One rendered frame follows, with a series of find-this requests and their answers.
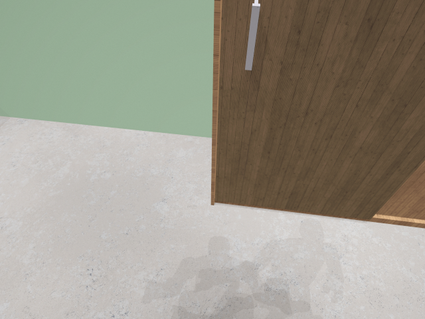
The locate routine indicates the handle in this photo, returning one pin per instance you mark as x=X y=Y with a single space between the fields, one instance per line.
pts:
x=252 y=34

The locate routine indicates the wardrobe door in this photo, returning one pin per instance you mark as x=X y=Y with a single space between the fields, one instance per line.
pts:
x=331 y=118
x=409 y=199

